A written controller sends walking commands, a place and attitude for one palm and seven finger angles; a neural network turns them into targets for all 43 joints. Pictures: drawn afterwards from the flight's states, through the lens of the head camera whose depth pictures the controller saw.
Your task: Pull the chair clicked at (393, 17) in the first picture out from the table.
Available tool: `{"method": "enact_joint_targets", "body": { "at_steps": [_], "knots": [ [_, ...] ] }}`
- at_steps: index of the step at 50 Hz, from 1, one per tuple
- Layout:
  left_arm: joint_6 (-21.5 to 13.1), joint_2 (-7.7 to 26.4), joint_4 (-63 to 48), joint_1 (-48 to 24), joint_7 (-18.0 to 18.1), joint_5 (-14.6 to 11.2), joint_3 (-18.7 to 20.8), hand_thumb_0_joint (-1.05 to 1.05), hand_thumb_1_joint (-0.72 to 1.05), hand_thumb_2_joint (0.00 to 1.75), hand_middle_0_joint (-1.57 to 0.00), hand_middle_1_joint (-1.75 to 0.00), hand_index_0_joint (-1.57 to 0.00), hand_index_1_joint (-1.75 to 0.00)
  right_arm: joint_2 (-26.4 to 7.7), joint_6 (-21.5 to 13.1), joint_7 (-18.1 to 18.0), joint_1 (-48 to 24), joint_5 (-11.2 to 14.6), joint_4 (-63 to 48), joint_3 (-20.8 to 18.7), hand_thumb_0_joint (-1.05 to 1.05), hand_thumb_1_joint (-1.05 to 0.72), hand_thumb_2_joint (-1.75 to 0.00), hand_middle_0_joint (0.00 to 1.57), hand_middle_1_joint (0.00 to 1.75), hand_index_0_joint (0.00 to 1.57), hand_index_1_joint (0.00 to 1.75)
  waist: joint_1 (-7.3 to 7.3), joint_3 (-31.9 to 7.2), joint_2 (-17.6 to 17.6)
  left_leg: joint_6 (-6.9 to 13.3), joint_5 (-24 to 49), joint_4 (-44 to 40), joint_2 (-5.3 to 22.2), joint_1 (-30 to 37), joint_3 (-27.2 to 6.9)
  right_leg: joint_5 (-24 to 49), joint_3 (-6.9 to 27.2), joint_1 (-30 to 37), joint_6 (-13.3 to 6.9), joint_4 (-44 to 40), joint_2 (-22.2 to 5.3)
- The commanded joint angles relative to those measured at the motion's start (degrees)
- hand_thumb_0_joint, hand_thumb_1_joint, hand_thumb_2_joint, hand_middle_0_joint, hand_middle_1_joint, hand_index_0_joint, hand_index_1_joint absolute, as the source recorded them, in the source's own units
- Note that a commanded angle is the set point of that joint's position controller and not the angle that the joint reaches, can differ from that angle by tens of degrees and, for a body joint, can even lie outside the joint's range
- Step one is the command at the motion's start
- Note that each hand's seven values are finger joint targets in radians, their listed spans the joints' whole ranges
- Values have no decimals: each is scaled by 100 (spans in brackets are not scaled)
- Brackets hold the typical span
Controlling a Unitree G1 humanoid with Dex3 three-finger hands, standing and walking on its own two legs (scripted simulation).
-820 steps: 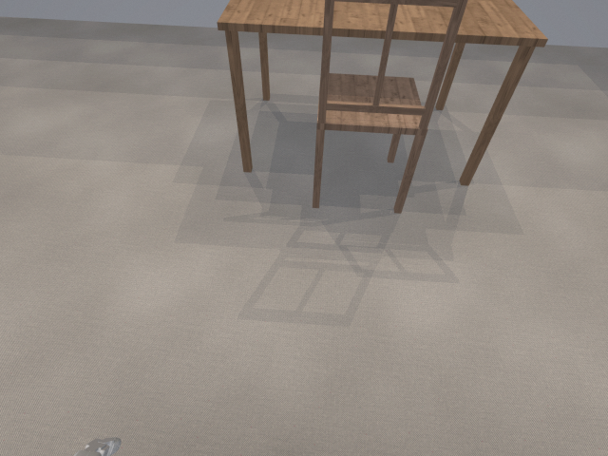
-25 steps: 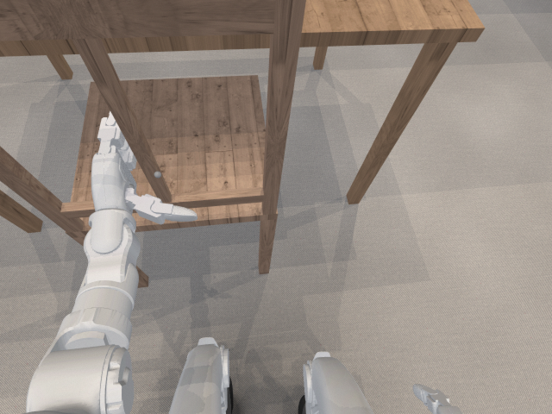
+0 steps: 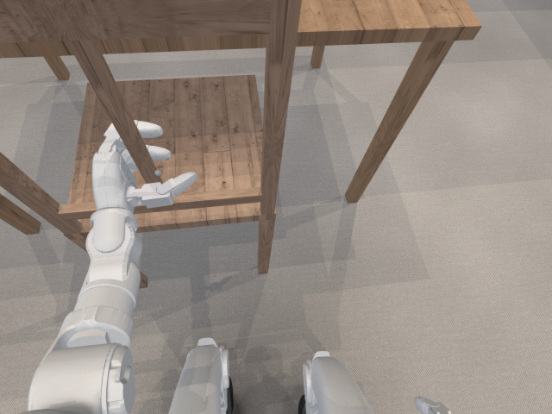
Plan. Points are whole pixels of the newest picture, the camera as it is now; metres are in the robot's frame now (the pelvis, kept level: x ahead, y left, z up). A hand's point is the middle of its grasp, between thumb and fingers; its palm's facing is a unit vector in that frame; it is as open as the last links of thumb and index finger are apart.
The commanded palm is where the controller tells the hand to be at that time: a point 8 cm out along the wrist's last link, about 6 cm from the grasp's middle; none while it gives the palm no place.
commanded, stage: hook a spindle and tug to test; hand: left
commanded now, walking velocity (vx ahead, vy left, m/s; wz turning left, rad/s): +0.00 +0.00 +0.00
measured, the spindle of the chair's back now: (134, 143) +0.47 +0.19 +0.06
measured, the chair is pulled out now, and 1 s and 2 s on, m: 0.00 0.04 0.18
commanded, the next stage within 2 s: step backward, pulling the chair out in 0.84 s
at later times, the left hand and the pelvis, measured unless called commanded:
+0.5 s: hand (159, 175) +0.44 +0.16 +0.03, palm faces +0.12 -0.99 -0.01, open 5.2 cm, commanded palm +0.39 +0.20 +0.03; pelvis +0.01 +0.00 +0.01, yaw -1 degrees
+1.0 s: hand (160, 199) +0.40 +0.15 +0.03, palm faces +0.09 -0.99 -0.07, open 5.3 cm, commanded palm +0.37 +0.20 +0.03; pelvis +0.04 +0.00 +0.02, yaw +1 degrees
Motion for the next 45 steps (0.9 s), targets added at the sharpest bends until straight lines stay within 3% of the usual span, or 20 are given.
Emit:
{"method": "enact_joint_targets", "body": {
  "at_steps": [1, 3, 5, 7, 11, 12, 17, 18, 20, 22, 25, 26, 29, 32, 37, 39, 45],
  "knots": [
    [-389, 747, -1215, -2108, -51, 20, -70, 0, 56, 76, -50, -145, -50, -145, -928, -94, -59, 571, 12, -406, -366, 0, -90, -90, 20, 30, 20, 30, -194, -2693, 296, 104, 1641, -674, -202, 3072, -156, 1866, -81, 201, -210, -1070, 226],
    [-349, 904, -1066, -1936, -48, 21, 61, 0, 68, 80, -50, -145, -50, -145, -943, -73, -59, 578, 17, -408, -355, 0, -90, -90, 20, 30, 20, 30, -140, -2575, 161, 110, 1577, -689, -210, 2918, -144, 1858, -73, 304, -213, -1092, 233],
    [-381, 743, -1274, -2090, -70, -3, -65, 0, 79, 85, -50, -145, -50, -145, -922, -92, -63, 573, 17, -432, -363, 0, -90, -90, 20, 30, 20, 30, -168, -2707, 351, 115, 1708, -671, -208, 3065, -145, 1941, -68, 250, -218, -1057, 229],
    [-368, 917, -1289, -1863, -70, -38, 104, 0, 90, 90, -50, -145, -50, -145, -939, -86, -61, 556, 23, -431, -376, 0, -90, -90, 20, 30, 20, 30, -86, -2784, 314, 97, 1744, -683, -203, 3092, -139, 1982, -68, 343, -221, -1072, 232],
    [-337, 600, -1410, -1607, -77, -62, -110, 0, 90, 90, -50, -145, -50, -145, -889, -95, -31, 535, 40, -480, -371, 0, -90, -90, 20, 30, 20, 30, -82, -2757, 294, 94, 1889, -718, -206, 3172, -130, 2109, -102, 387, -221, -1085, 238],
    [-321, 727, -1414, -1489, -62, -80, -7, 0, 90, 90, -50, -145, -50, -145, -911, -87, -31, 537, 42, -482, -377, 0, -90, -90, 20, 30, 20, 30, -40, -2719, 219, 93, 1885, -724, -207, 3098, -116, 2148, -85, 472, -223, -1089, 238],
    [-312, 488, -1799, -1032, -32, -95, -213, 0, 90, 90, -50, -145, -50, -145, -873, -105, 10, 469, 46, -562, -386, 0, -90, -90, 20, 30, 20, 30, 10, -2763, 288, 81, 2059, -780, -204, 3259, -87, 2319, -106, 559, -226, -1106, 239],
    [-325, 628, -1901, -909, -17, -85, -112, 0, 90, 90, -50, -145, -50, -145, -887, -106, 14, 480, 47, -584, -390, 0, -90, -90, 20, 30, 20, 30, 66, -2766, 214, 77, 2101, -804, -197, 3239, -85, 2374, -103, 656, -232, -1100, 246],
    [-321, 476, -1993, -752, -27, -100, -249, 0, 90, 90, -50, -145, -50, -145, -867, -121, 27, 456, 58, -634, -382, 0, -90, -90, 20, 30, 20, 30, 40, -2711, 234, 86, 2196, -816, -196, 3264, -82, 2471, -109, 667, -238, -1088, 253],
    [-315, 458, -2142, -341, -28, -117, -229, 0, 90, 90, -50, -145, -50, -145, -860, -124, 48, 448, 60, -679, -400, 0, -90, -90, 20, 30, 20, 30, 134, -2808, 189, 74, 2371, -833, -200, 3320, -60, 2660, -110, 821, -237, -1082, 251],
    [-316, 245, -2503, -203, -27, -141, -480, 0, 90, 90, -50, -145, -50, -145, -836, -147, 62, 438, 70, -712, -409, 0, -90, -90, 20, 30, 20, 30, 108, -2833, 265, 70, 2587, -843, -184, 3467, -64, 2815, -112, 842, -238, -1065, 244],
    [-288, 284, -2515, 64, -8, -151, -407, 0, 90, 90, -50, -145, -50, -145, -835, -148, 74, 434, 74, -733, -412, 0, -90, -90, 20, 30, 20, 30, 180, -2807, 295, 50, 2643, -877, -177, 3495, -62, 2840, -129, 869, -242, -1083, 245],
    [-247, 176, -2753, 337, 7, -160, -541, 0, 90, 90, -50, -145, -50, -145, -816, -158, 87, 430, 75, -763, -420, 0, -90, -90, 20, 30, 20, 30, 164, -2763, 127, 70, 2769, -879, -188, 3437, -42, 3088, -124, 1040, -224, -1090, 242],
    [-268, 122, -3119, 702, 24, -187, -597, 0, 90, 90, -50, -145, -50, -145, -782, -198, 98, 406, 75, -806, -430, 0, -90, -90, 20, 30, 20, 30, 258, -2853, 282, 57, 3123, -882, -180, 3610, -25, 3364, -109, 1157, -232, -1063, 222],
    [-259, -8, -3441, 1307, 44, -224, -726, 0, 90, 90, -50, -145, -50, -145, -744, -244, 109, 327, 77, -863, -426, 0, -90, -90, 20, 30, 20, 30, 286, -2692, 164, 60, 3236, -902, -184, 3569, -6, 3543, -106, 1284, -215, -1085, 207],
    [-279, 35, -3487, 1260, 53, -229, -689, 0, 90, 90, -50, -145, -50, -145, -736, -273, 88, 277, 69, -847, -423, 0, -90, -90, 20, 30, 20, 30, 242, -2577, -22, 86, 3014, -874, -212, 3338, 40, 3621, -75, 1390, -194, -1093, 190],
    [-338, 64, -3609, 1166, 38, -211, -678, 0, 90, 90, -50, -145, -50, -145, -732, -331, 37, 211, 58, -801, -424, 0, -90, -90, 20, 30, 20, 30, 207, -2595, 55, 77, 3113, -782, -205, 3391, 12, 3609, -63, 1264, -197, -1010, 163]
  ]
}}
